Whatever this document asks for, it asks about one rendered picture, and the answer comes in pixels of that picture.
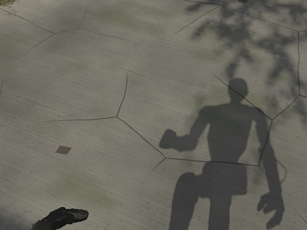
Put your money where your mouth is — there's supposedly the robot left hand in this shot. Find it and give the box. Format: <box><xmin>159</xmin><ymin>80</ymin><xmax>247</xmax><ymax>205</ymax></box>
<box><xmin>31</xmin><ymin>207</ymin><xmax>89</xmax><ymax>230</ymax></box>

